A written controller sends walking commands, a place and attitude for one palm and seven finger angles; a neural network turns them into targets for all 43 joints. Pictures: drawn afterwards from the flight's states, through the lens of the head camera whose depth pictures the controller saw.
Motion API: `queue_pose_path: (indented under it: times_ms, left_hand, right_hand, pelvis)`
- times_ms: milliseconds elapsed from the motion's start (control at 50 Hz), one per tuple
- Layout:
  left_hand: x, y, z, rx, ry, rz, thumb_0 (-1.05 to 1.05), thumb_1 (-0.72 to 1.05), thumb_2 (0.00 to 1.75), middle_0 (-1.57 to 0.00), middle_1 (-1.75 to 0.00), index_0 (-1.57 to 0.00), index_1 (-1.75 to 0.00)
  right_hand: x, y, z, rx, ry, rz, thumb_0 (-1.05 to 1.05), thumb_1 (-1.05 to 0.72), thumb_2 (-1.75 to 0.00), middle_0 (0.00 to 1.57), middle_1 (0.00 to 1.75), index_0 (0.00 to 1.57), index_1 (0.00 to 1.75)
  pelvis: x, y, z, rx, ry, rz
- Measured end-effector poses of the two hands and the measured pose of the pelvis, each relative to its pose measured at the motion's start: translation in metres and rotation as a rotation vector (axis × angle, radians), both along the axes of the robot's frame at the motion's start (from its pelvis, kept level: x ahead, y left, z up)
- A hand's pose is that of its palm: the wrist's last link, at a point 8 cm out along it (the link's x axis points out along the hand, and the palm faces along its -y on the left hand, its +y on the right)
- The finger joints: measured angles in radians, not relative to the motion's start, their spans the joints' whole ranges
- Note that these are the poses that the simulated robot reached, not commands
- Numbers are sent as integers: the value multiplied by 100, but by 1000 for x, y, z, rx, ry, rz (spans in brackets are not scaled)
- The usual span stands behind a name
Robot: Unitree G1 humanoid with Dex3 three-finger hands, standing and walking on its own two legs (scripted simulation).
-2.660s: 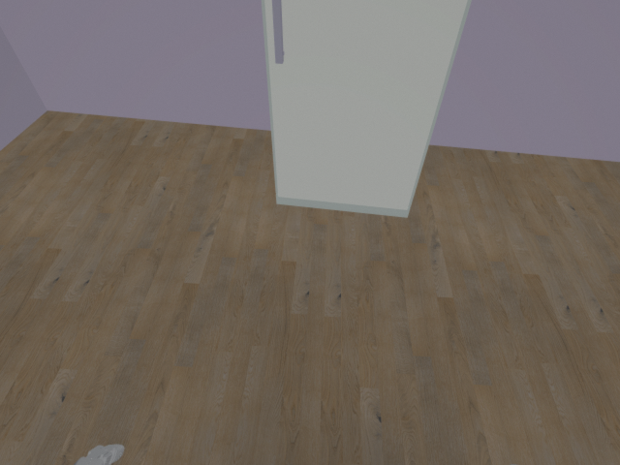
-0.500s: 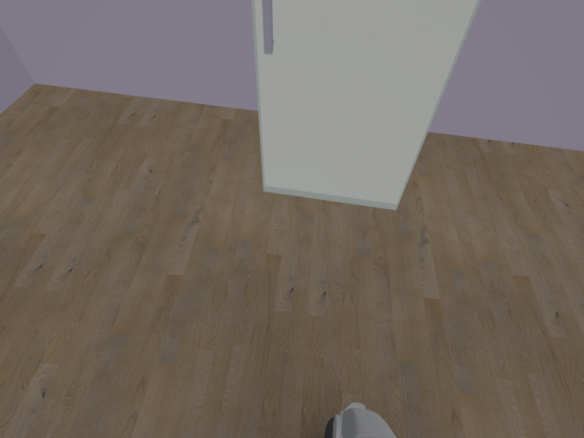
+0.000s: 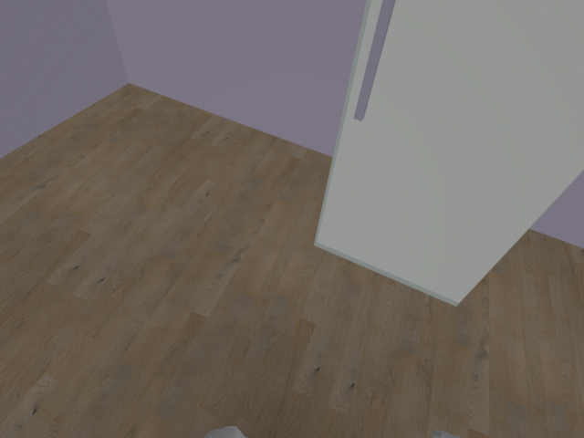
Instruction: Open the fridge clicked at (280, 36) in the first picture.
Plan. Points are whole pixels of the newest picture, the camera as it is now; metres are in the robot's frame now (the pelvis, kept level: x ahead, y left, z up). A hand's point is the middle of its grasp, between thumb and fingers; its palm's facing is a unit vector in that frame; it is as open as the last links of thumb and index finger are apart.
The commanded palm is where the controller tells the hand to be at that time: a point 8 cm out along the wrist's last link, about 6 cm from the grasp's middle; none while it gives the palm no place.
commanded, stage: turn to face it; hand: left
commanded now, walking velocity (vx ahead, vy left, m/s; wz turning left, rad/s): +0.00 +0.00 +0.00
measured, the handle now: (386, 19) +0.89 -0.10 +0.20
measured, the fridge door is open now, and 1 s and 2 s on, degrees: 0 0 0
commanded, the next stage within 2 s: take the last steps up to it in 0.74 s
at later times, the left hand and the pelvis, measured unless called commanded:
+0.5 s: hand (204, 407) +0.19 +0.15 -0.16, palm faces -0.09 -0.96 -0.25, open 7.3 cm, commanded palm none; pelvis +0.12 -0.03 -0.01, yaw -9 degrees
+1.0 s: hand (207, 375) +0.24 +0.16 -0.16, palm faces -0.23 -0.96 -0.16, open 7.4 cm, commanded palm none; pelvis +0.14 -0.01 +0.01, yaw -17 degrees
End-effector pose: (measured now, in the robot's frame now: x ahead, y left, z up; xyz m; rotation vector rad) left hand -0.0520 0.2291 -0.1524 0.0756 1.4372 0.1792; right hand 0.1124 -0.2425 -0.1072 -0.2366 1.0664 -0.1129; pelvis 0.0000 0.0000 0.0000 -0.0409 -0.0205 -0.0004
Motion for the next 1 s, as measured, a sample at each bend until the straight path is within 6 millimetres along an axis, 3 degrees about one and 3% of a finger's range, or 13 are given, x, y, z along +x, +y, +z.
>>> queue_pose_path:
  times_ms: [60, 120, 160, 300, 440, 500, 640, 780, 900, 1000]
  left_hand:
    - [6, 8, -6, -10, 66, 25, 0, 91, 90, -20, -30, -20, -30]
    - [33, 14, 2, 0, 60, 22, 0, 91, 90, -20, -30, -20, -30]
    - [57, 15, 8, 6, 33, 14, 0, 91, 90, -20, -30, -20, -30]
    - [139, 1, 19, 7, -46, -53, 0, 91, 90, -20, -30, -20, -30]
    - [215, -21, 20, 65, -118, -171, 1, 92, 90, -20, -30, -20, -30]
    - [239, -29, 22, 94, -160, -209, 0, 92, 90, -20, -30, -20, -30]
    - [270, -46, 38, 95, -197, -251, 0, 91, 90, -20, -30, -20, -30]
    - [289, -51, 37, 52, -221, -293, 0, 90, 90, -20, -30, -20, -30]
    - [292, -34, 22, 17, -201, -309, 0, 90, 90, -20, -30, -21, -30]
    - [295, -20, 19, -9, -157, -338, 0, 91, 90, -20, -30, -20, -30]
  right_hand:
    - [34, 14, -4, -9, -31, 26, 1, -92, -90, 19, 30, 19, 30]
    - [40, 26, -4, 2, 1, 16, 0, -91, -90, 20, 30, 19, 30]
    - [37, 31, -3, 15, 32, -11, 0, -92, -90, 20, 30, 20, 30]
    - [26, 11, -7, 15, 111, -119, -1, -95, -90, 20, 30, 20, 30]
    - [0, -11, -42, 87, 210, -246, 0, -93, -90, 20, 30, 20, 30]
    - [-8, -22, -54, 104, 257, -282, 1, -92, -90, 20, 30, 20, 30]
    - [-8, -35, -38, 103, 265, -316, 1, -92, -90, 20, 30, 20, 30]
    - [-1, -36, -24, 73, 220, -349, 1, -91, -90, 20, 30, 19, 30]
    - [3, -20, -14, 32, 163, -373, 1, -91, -90, 20, 30, 19, 30]
    - [-17, 6, -6, 28, 176, -406, 1, -91, -90, 20, 30, 20, 30]
  pelvis:
    - [23, 10, -6, 11, -11, 9]
    - [41, 13, 2, 19, -19, 4]
    - [52, 13, 8, 25, -22, -3]
    - [86, 6, 16, 41, -27, -63]
    - [113, -23, -1, 69, -36, -142]
    - [117, -34, -6, 53, -29, -155]
    - [122, -44, 9, 58, -1, -191]
    - [126, -37, 14, 56, 10, -238]
    - [128, -18, 10, 30, 10, -276]
    - [135, -6, 15, 18, 3, -295]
